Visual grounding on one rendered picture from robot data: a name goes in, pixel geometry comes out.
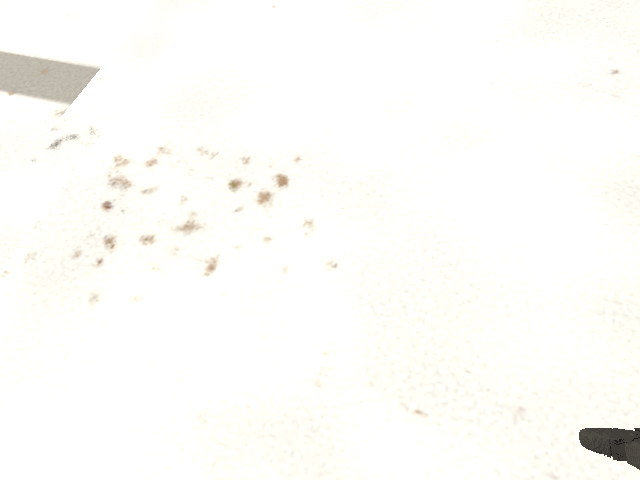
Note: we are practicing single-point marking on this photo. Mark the right robot hand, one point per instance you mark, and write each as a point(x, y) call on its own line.
point(621, 444)

